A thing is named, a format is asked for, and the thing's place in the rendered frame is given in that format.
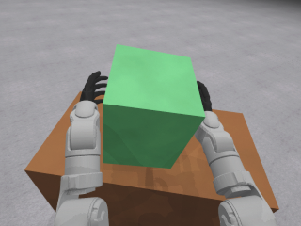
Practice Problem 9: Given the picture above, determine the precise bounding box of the right robot upper arm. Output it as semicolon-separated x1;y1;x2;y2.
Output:
218;195;277;226

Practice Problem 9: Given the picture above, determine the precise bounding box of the left robot forearm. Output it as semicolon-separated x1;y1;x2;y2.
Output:
53;100;103;226

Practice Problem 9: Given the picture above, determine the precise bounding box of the carton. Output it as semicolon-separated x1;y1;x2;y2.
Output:
103;44;206;169

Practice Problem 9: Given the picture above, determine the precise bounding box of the left robot hand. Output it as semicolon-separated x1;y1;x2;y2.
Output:
79;71;108;105

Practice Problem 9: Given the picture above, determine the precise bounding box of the left robot upper arm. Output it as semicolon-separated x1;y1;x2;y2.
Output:
54;197;109;226

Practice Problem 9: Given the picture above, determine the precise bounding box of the pedestal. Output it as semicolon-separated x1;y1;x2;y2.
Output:
24;91;279;226

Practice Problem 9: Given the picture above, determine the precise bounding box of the right robot hand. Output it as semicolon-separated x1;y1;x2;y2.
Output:
197;81;212;112

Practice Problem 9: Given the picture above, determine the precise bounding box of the right robot forearm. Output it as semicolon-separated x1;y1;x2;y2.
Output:
194;111;277;225

